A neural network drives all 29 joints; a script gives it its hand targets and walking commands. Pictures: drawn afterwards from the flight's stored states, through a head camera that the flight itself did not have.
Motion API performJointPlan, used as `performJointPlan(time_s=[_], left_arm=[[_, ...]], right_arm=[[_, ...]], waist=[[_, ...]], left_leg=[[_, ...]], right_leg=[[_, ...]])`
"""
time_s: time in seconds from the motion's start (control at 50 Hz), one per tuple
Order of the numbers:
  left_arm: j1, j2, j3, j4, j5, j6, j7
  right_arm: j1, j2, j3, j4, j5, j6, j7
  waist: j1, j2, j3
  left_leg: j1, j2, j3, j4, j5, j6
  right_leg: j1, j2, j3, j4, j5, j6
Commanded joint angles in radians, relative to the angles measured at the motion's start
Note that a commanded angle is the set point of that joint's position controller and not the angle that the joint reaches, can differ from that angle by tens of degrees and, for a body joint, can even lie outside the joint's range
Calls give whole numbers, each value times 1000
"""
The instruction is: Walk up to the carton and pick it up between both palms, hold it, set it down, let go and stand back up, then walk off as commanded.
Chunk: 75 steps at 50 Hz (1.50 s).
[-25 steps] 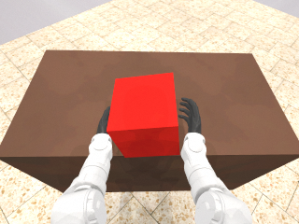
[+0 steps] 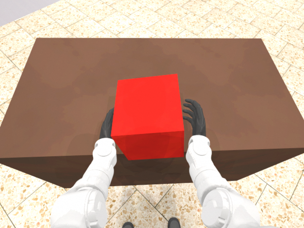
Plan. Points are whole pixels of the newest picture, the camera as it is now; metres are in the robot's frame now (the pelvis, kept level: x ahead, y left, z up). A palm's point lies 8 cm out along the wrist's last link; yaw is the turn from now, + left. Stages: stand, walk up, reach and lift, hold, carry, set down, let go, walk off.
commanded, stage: set down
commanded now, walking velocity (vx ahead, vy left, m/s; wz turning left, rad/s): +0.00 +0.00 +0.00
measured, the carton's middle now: (151, 119) +0.40 +0.00 -0.02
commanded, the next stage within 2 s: none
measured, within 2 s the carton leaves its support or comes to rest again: rests again in 0.44 s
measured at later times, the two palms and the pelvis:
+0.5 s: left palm (105, 130) +0.38 +0.13 -0.03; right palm (201, 137) +0.35 -0.14 -0.04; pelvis -0.02 +0.00 -0.02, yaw -1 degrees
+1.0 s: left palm (95, 116) +0.39 +0.15 +0.03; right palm (218, 112) +0.38 -0.17 +0.05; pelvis -0.05 +0.02 -0.04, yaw -2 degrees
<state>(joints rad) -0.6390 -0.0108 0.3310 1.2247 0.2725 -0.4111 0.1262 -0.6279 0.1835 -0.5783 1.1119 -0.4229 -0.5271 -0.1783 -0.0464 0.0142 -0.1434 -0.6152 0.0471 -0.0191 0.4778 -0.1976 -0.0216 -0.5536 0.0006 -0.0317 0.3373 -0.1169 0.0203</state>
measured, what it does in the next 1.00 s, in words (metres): stands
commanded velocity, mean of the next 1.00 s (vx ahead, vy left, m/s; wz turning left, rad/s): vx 0.00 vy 0.00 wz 0.00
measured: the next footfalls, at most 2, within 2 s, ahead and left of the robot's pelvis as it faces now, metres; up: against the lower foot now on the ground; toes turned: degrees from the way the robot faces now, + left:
none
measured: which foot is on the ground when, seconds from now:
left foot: down 0.00-1.00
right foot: down 0.00-1.00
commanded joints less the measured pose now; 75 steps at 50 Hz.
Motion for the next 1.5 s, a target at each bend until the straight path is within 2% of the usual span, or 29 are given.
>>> performJointPlan(time_s=[0.0,0.22,0.3,0.36,0.44,0.56,0.66,0.74,0.76,0.88,0.9,0.96,0.98,1.02,1.04,1.08,1.1,1.16,1.18,1.2,1.3,1.32,1.34,1.36,1.38,1.4,1.42,1.44,1.48], left_arm=[[-753,-626,-268,-190,67,-182,-101],[-775,-557,-258,-107,32,-225,-97],[-764,-387,-196,-75,31,-228,-75],[-734,-92,-109,-81,-13,-221,-28],[-753,208,-123,-120,-202,-189,36],[-793,210,-226,-19,-355,-85,22],[-805,216,-318,17,-453,10,14],[-830,233,-351,-18,-502,66,20],[-850,259,-344,-84,-507,74,24],[-868,307,-342,-139,-508,142,32],[-886,296,-357,-109,-505,151,33],[-936,314,-367,-270,-524,166,41],[-928,308,-367,-213,-513,177,39],[-917,319,-368,-273,-517,184,36],[-916,339,-365,-303,-521,198,35],[-883,313,-368,-198,-513,209,26],[-917,320,-382,-255,-518,211,19],[-882,346,-371,-233,-542,229,11],[-923,335,-382,-173,-544,229,3],[-882,352,-373,-253,-543,236,2],[-732,359,-323,-241,-490,262,-28],[-717,369,-317,-323,-482,263,-34],[-753,378,-313,-271,-482,260,-37],[-650,355,-300,-283,-458,261,-47],[-754,400,-301,-327,-473,257,-45],[-660,375,-304,-351,-464,255,-50],[-706,390,-311,-340,-479,250,-53],[-607,386,-290,-334,-459,252,-60],[-677,403,-318,-333,-487,230,-61]], right_arm=[[-459,586,355,85,-133,-36,149],[-476,529,345,105,-128,-52,147],[-467,361,288,115,-107,-50,132],[-485,55,220,93,-18,-43,89],[-570,-284,213,-19,208,-40,11],[-694,-317,374,-93,447,59,-5],[-752,-398,478,-98,594,184,5],[-768,-457,517,-71,665,257,18],[-790,-476,519,-92,676,273,23],[-818,-513,517,-40,694,340,43],[-820,-518,496,-3,683,350,46],[-860,-532,490,-105,684,358,48],[-858,-515,485,-60,673,369,51],[-850,-514,494,-109,677,374,54],[-846,-519,501,-145,681,380,51],[-832,-498,496,-95,662,394,47],[-851,-489,490,-125,665,399,47],[-842,-512,491,-202,656,409,35],[-869,-481,481,-156,647,420,33],[-834,-507,485,-226,649,416,29],[-666,-486,483,-232,622,419,8],[-655,-492,484,-293,625,410,4],[-685,-493,456,-271,606,418,1],[-587,-454,481,-282,610,410,4],[-688,-477,443,-331,592,415,0],[-562,-452,464,-327,597,407,4],[-632,-449,453,-353,589,415,7],[-538,-429,480,-362,592,411,11],[-580,-409,464,-377,582,417,17]], waist=[[-20,77,-750],[-30,73,-779],[-21,84,-795],[-11,96,-846],[-14,88,-923],[10,16,-868],[6,-15,-834],[4,-2,-825],[18,6,-859],[18,5,-778],[2,27,-741],[8,83,-881],[9,83,-835],[11,100,-888],[13,86,-909],[0,68,-811],[-3,88,-838],[-13,51,-838],[-28,50,-775],[-23,70,-838],[-24,27,-750],[-17,24,-775],[-28,26,-742],[-8,20,-682],[-4,37,-702],[-13,40,-669],[-7,34,-662],[15,18,-609],[1,37,-576]], left_leg=[[275,-40,94,23,499,-82],[190,-46,93,59,424,-79],[168,-49,106,72,390,-78],[165,-56,112,104,406,-81],[111,-79,117,147,355,-75],[83,-75,81,201,265,-35],[217,-54,43,234,282,-40],[257,-45,27,247,277,-57],[275,-44,26,247,275,-62],[237,-44,31,244,200,-67],[220,-42,17,239,149,-69],[294,-44,10,251,214,-83],[269,-42,8,254,197,-85],[291,-50,14,272,251,-87],[298,-53,15,275,272,-85],[255,-55,15,264,211,-74],[253,-58,13,255,188,-70],[220,-70,20,248,152,-59],[177,-67,16,240,105,-53],[213,-72,22,235,139,-58],[217,-68,20,200,162,-53],[239,-65,19,195,191,-54],[200,-68,26,186,149,-53],[205,-67,22,166,131,-43],[189,-71,26,163,100,-44],[205,-70,15,148,110,-43],[176,-72,17,141,63,-33],[160,-75,25,132,49,-23],[118,-78,23,125,-25,-16]], right_leg=[[454,44,-53,111,497,-39],[419,43,-45,156,458,-42],[397,42,-35,181,444,-43],[389,46,-27,208,461,-42],[374,47,0,255,440,-36],[269,43,22,295,292,-24],[87,62,-7,281,165,-54],[17,73,-24,283,128,-68],[12,76,-29,285,121,-66],[-20,75,-33,294,68,-62],[-60,71,-40,301,29,-63],[-32,71,-39,310,101,-64],[-51,69,-37,306,71,-63],[-20,74,-37,314,118,-59],[7,74,-39,314,147,-55],[-16,69,-38,306,89,-55],[0,67,-39,302,83,-52],[56,62,-28,313,109,-41],[38,58,-32,307,57,-43],[76,61,-32,308,109,-41],[177,66,-29,282,150,-30],[220,68,-26,283,179,-21],[186,66,-28,276,136,-22],[230,62,-26,261,117,-24],[197,59,-29,261,80,-20],[236,59,-26,251,101,-23],[223,54,-23,245,50,-23],[261,48,-12,240,33,-20],[212,38,-16,239,-56,-22]])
